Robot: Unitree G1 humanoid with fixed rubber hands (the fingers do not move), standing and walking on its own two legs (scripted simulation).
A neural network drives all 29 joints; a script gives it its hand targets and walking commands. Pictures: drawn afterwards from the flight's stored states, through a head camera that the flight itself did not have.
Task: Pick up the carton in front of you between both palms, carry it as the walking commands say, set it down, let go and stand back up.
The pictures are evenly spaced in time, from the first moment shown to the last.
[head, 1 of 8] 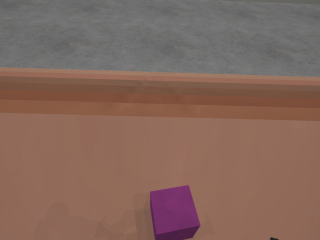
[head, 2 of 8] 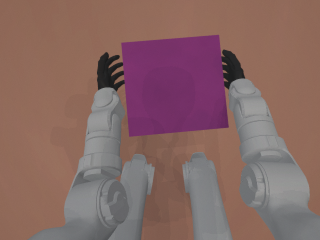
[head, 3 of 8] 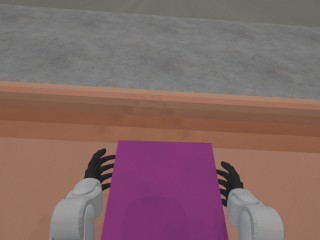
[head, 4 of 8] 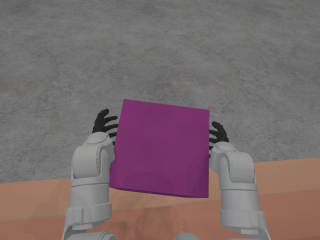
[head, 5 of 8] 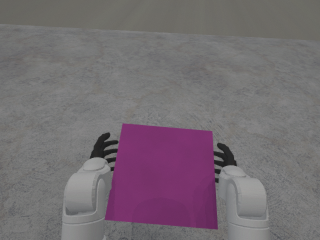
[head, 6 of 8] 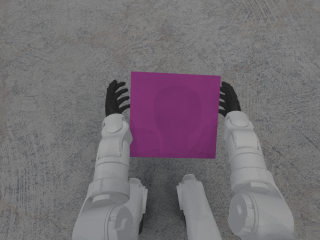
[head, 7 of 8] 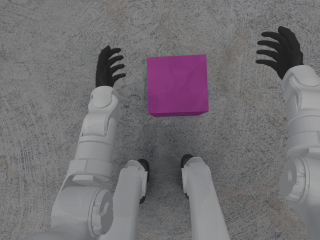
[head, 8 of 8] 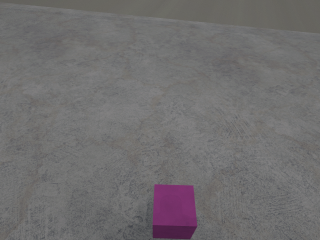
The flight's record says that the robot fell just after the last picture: no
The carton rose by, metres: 0.68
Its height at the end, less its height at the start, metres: -0.90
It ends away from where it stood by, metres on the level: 4.35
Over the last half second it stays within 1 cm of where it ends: yes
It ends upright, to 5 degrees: yes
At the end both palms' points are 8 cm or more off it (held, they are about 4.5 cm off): yes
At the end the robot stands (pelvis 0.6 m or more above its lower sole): yes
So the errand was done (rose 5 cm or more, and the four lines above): yes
